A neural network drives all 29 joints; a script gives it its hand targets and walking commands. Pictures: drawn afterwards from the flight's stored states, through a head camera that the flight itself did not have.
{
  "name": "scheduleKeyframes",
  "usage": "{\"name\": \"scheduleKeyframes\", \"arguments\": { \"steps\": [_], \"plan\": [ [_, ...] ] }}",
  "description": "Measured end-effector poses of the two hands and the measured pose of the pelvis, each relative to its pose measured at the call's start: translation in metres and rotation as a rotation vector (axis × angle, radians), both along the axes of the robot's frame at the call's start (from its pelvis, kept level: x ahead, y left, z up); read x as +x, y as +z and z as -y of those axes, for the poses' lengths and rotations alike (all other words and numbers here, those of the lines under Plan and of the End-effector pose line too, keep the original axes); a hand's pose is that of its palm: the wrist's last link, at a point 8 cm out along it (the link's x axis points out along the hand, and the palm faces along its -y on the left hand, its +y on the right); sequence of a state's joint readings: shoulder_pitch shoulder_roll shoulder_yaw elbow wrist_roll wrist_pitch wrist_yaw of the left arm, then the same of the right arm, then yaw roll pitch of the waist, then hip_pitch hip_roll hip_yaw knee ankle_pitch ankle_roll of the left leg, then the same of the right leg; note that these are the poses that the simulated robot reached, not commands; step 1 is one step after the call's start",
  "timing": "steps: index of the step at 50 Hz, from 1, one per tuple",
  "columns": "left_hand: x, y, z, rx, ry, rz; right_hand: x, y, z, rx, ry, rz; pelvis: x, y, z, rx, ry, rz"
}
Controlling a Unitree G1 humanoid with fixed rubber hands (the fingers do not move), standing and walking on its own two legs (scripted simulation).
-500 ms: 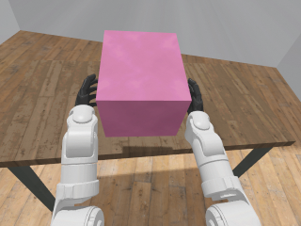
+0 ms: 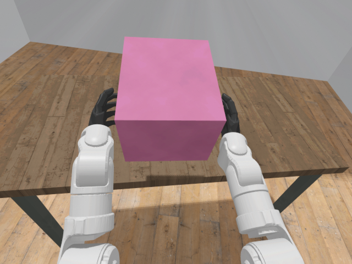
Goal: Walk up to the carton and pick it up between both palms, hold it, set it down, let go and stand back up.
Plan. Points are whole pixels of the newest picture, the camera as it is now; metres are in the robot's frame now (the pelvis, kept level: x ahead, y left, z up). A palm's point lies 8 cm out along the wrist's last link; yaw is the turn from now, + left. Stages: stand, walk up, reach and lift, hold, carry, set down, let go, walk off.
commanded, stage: hold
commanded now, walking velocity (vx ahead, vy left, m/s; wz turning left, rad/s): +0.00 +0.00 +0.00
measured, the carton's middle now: (167, 100) +0.41 +0.01 +0.18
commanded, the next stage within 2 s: none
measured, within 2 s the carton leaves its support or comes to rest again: neither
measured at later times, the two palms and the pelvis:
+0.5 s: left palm (96, 123) +0.36 +0.15 +0.16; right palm (225, 126) +0.36 -0.12 +0.15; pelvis +0.01 +0.00 +0.00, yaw +0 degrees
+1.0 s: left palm (102, 124) +0.35 +0.14 +0.16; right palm (230, 129) +0.35 -0.13 +0.15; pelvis +0.00 +0.00 +0.00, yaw -1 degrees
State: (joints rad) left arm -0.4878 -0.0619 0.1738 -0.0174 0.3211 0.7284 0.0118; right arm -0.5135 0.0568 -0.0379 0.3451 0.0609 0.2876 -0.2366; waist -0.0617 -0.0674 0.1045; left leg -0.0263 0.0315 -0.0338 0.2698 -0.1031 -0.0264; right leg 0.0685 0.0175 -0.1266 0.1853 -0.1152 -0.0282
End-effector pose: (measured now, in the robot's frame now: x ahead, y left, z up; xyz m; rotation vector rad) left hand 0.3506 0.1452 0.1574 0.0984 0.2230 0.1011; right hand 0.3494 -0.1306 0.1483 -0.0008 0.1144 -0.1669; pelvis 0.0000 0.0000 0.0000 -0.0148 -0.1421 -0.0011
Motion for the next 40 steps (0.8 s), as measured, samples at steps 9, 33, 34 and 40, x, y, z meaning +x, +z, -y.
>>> {"name": "scheduleKeyframes", "arguments": {
  "steps": [9,33,34,40],
  "plan": [
    [0.008,-0.011,0.007,-0.013,-0.013,-0.020,0.003,-0.010,0.007,-0.014,-0.013,-0.020,0.002,0.001,0.004,0.003,-0.011,-0.028],
    [-0.001,-0.002,-0.008,-0.009,0.011,0.004,0.001,0.000,-0.008,0.008,0.007,0.000,0.010,0.001,-0.004,0.002,0.000,-0.017],
    [-0.002,-0.003,-0.008,-0.009,0.010,0.002,0.000,-0.001,-0.008,0.009,0.005,-0.002,0.009,0.001,-0.004,0.002,-0.001,-0.017],
    [0.000,-0.005,-0.003,-0.010,0.002,-0.008,-0.002,-0.004,-0.004,0.001,-0.007,-0.010,0.003,0.001,-0.006,0.001,-0.009,-0.020]
  ]
}}
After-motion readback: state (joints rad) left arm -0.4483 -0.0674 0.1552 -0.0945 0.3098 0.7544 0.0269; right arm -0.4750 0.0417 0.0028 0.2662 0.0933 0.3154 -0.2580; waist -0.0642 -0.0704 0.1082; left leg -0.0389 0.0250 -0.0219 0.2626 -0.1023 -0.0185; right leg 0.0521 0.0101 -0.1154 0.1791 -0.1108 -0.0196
